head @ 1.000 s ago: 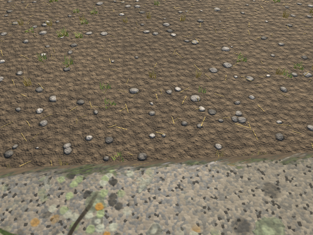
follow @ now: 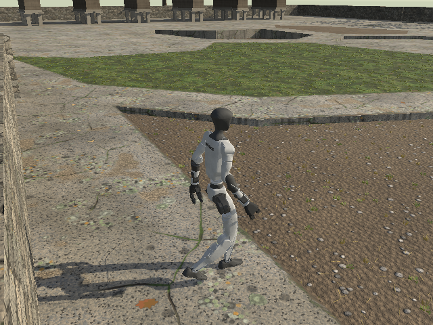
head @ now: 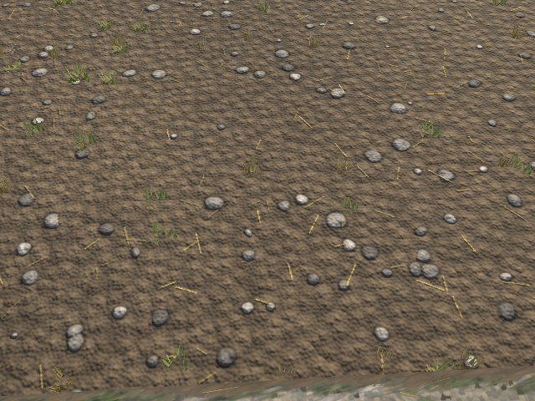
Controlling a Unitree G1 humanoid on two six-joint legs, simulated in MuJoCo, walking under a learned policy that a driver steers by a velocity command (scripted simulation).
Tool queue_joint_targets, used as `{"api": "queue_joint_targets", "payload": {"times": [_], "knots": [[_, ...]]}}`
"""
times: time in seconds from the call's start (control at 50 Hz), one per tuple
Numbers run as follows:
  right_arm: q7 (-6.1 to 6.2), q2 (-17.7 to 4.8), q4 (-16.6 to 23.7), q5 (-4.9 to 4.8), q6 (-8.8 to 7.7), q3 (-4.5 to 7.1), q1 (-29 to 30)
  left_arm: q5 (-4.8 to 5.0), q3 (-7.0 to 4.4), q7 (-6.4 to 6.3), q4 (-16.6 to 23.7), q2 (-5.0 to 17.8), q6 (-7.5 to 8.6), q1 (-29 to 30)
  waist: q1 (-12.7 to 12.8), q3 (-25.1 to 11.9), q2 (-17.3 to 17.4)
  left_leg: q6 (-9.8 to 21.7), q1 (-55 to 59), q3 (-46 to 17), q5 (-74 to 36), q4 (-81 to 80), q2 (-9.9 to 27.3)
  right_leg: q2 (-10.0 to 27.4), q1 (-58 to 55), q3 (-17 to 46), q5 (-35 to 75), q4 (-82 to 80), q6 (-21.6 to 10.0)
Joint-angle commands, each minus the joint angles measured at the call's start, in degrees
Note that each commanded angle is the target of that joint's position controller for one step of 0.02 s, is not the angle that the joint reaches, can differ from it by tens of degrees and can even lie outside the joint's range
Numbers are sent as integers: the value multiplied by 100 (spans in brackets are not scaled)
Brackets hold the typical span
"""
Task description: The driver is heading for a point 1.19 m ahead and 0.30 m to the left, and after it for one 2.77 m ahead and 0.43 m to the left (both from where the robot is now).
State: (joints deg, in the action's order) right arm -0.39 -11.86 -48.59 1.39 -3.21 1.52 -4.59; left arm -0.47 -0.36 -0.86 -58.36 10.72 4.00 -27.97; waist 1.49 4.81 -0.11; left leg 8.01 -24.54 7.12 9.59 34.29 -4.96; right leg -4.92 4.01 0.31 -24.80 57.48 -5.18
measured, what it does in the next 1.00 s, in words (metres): walks ahead, turning left: right foot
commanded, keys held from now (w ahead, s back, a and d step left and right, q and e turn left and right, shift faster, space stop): w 0.34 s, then w+q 0.66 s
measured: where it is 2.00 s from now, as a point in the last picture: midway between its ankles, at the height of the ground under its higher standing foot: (190, 235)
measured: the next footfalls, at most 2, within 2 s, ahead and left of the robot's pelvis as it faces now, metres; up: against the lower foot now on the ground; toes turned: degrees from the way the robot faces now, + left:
right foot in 0.48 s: +0.41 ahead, -0.12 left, +0.00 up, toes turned +0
left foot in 1.14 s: +0.69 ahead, +0.19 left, -0.12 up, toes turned +31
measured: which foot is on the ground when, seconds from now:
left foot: down 0.00-0.50, up 0.52-1.00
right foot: up 0.00-0.46, down 0.48-1.00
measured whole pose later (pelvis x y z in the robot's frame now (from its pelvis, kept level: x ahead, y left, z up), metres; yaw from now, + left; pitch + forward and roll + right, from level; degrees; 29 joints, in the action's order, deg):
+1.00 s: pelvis +0.49 +0.00 +0.00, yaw +19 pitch -1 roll -3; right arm -4.1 -14.1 -49.0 2.3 0.4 4.3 -2.1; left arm -2.4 -2.4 -1.4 -56.9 12.3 7.8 -26.7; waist 3.2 3.4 2.1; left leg 5.2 -35.8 0.8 -20.1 37.5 5.3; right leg 0.8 -4.0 -18.3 -28.5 26.1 0.8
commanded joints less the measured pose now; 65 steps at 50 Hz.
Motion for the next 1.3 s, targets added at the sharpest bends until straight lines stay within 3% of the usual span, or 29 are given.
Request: {"api": "queue_joint_targets", "payload": {"times": [0.02, 0.04, 0.08, 0.14, 0.28, 0.38, 0.42, 0.46, 0.48, 0.5, 0.52, 0.54, 0.56, 0.64, 0.72, 0.76, 0.82, 0.9, 0.96, 1.04, 1.1, 1.14, 1.16, 1.18, 1.2, 1.22, 1.24, 1.26, 1.3], "knots": [[-16, -747, -237, -141, 26, 269, -1244, -76, -219, 64, 637, 880, 81, 272, -476, -492, 170, 1274, 2569, -3773, 1715, -2246, 2403, 461, 3286, 380, 452, 2354, -120], [-29, -508, -285, -87, -25, 205, -1086, -86, -238, 89, 672, 826, 74, 449, -265, -43, -128, 1076, 1848, -3305, 1329, -2477, 2191, 656, 3091, 369, 606, 1933, -124], [9, -295, -451, -58, -154, 105, -1191, -151, -189, 155, 612, 514, -87, 293, 62, 18, -51, 759, 1066, -2503, 521, -2642, 1800, 893, 2453, 378, 717, 1300, -3], [3, -512, -694, -87, -298, 129, -1600, -145, -173, 205, 768, 395, -217, 670, 117, 92, 122, 704, 895, -1867, -242, -2837, 1573, 1036, 2636, 152, 1185, 699, 164], [27, -563, -901, -162, -273, 54, -2372, -71, -133, 249, 1314, 453, -203, 2477, -365, 197, 224, 172, 1721, -1150, -1932, -2734, 1241, 1019, 3189, -297, 2922, -1483, 311], [69, -641, -1076, -44, -184, 27, -2745, -49, -113, 251, 1530, 492, -198, 3164, -599, 144, 465, 175, 2507, -1139, -2951, -2293, 1398, 662, 2857, -454, 2435, -2158, 319], [134, -737, -1094, -21, -142, 49, -2643, -58, -132, 233, 1592, 571, -127, 3087, -464, 109, 485, 283, 2880, -1275, -3255, -2002, 1522, 618, 2716, -311, 1975, -2488, 225], [183, -929, -919, -1, -159, 120, -2005, -104, -263, 191, 1113, 888, -3, 1672, 212, -420, 500, 165, 2764, -1245, -4365, -973, 1559, 509, 1387, -21, 1988, -2554, -71], [145, -901, -916, -57, -145, 104, -2075, -129, -311, 131, 939, 962, 56, 1013, 455, -810, 145, 131, 2382, -1120, -3738, -44, 1237, 415, 339, -217, 1497, -3252, -135], [125, -576, -759, -112, -173, 20, -2252, -279, -423, 51, 850, 1415, 111, 182, 651, -1513, -559, 41, 1230, -957, -1879, 1588, 972, 1760, -1230, 1112, 1746, -3208, -436], [117, 40, -836, -314, -125, -94, -3150, -237, -508, 76, 858, 1651, 58, 121, 311, -2278, -1650, -222, -625, -561, 2151, 3444, 64, 3069, -2601, 3194, 1535, -3582, -1283], [165, -748, -970, -153, -67, 119, -2710, -105, -438, 118, 952, 1157, -6, 433, 360, -1679, -561, -170, -1141, -1021, 1903, 3863, 345, 2774, -1887, 3163, 959, -3950, -1140], [124, -853, -773, -154, -78, 204, -2185, -97, -363, 133, 1061, 949, 11, 1000, 166, -959, -355, -176, -1084, -1121, 1316, 3779, 564, 2606, -1035, 2357, 1324, -4223, -987], [-56, -453, -663, -16, 228, 247, -1925, -18, -299, 141, 930, 633, 192, 1156, -257, -312, -347, -315, -458, -1138, 724, 3087, 1003, 2094, 374, 789, 2244, -4781, -597], [-228, -384, -316, 50, 409, 263, -1202, -50, -382, 49, 759, 892, 234, 762, -245, -124, -334, -452, -1141, -948, -31, 2702, 1054, 2028, 209, 25, 3029, -4907, -592], [-261, -439, -211, 77, 437, 288, -955, -134, -393, 37, 689, 928, 252, 507, -170, -203, -348, -442, -1462, -888, -742, 2724, 1070, 2030, -29, -247, 3178, -4662, -625], [-275, -504, -5, 29, 347, 339, -286, -74, -324, -1, 543, 725, 348, 302, -138, 49, -338, -374, -2033, -994, -1737, 2089, 1058, 1881, -271, -535, 2651, -4484, -360], [-271, -596, 156, 59, 282, 352, 269, -173, -363, -54, 436, 920, 469, 226, -68, 334, -404, -373, -1989, -874, -2536, 1167, 1027, 1982, -271, -843, 2174, -4299, -161], [-391, -513, 368, 79, 290, 316, 873, -213, -329, -70, 332, 813, 461, 10, 187, 610, -230, -271, -1691, -631, -3151, 246, 1079, 2086, -226, -1005, 1261, -4009, -176], [-451, -353, 381, 126, 280, 227, 1201, -174, -284, -144, 205, 791, 291, -110, 405, 704, -130, -180, -1150, -300, -3352, -728, 985, 2098, -480, -1290, 1712, -3153, -80], [-324, -515, -72, 225, 246, 283, 174, -187, -304, -220, 73, 953, 71, -214, 26, 64, -59, 39, 46, 36, -2793, -1109, 691, 2053, -908, -1504, 3628, -1161, -31], [-160, -930, -827, 314, 163, 489, -1775, -83, -373, -165, 45, 1073, -31, -54, -836, -805, 164, 294, 2579, 150, -2826, -1352, 452, 1664, 266, -1578, 3251, 1787, 89], [-129, -1508, -1004, 324, 114, 647, -1987, -11, -393, -104, 59, 742, -3, -256, -695, -963, 1351, 560, 4454, -669, -4885, -175, 1215, 848, 2703, -1364, -1936, 4327, 256], [-119, -1930, -870, 97, 97, 701, -2398, 129, -349, -96, 403, 743, 46, -366, -715, -2218, 1372, 1190, 6186, -1931, -7551, 1150, 2378, 956, 4325, -514, -2283, 5371, 391], [-66, -1753, -702, -4, 167, 648, -2734, 130, -308, -50, 806, 902, 101, 434, -1144, -2717, 704, 1459, 6280, -2763, -5141, 220, 2643, 1053, 4980, -93, -1318, 4716, 385], [81, -1685, -691, 57, 288, 609, -2600, 62, -246, -19, 977, 783, 181, 877, -1014, -2222, 870, 1531, 5354, -3505, -1899, -999, 2746, 1009, 5309, -85, -628, 4257, 424], [155, -1306, -529, 60, 298, 514, -2018, -93, -248, -8, 941, 864, 160, 1209, -771, -1536, 396, 1394, 4324, -3643, -546, -1509, 2567, 1217, 5194, -23, -338, 3850, 448], [165, -1046, -356, -58, 195, 395, -1494, -237, -304, 40, 888, 994, 124, 1120, -428, -1171, -69, 1237, 3203, -3436, -675, -1605, 2486, 1349, 4553, 221, 461, 2825, 489], [164, -1139, -315, -164, 17, 402, -1022, -319, -273, 88, 968, 728, -131, 1215, 91, -491, -198, 1169, 1094, -2817, -1953, -1922, 1985, 1420, 3087, 224, 528, 1291, 813]]}}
